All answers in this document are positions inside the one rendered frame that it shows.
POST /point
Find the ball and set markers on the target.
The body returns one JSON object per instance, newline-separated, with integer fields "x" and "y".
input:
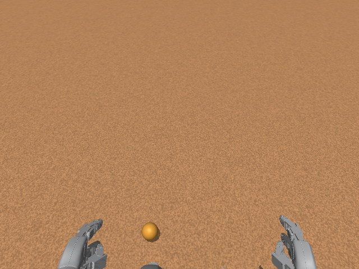
{"x": 149, "y": 231}

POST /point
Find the left robot hand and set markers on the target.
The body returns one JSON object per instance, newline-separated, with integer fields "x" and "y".
{"x": 77, "y": 254}

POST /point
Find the right robot hand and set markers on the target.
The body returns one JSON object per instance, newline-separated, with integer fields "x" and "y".
{"x": 299, "y": 250}

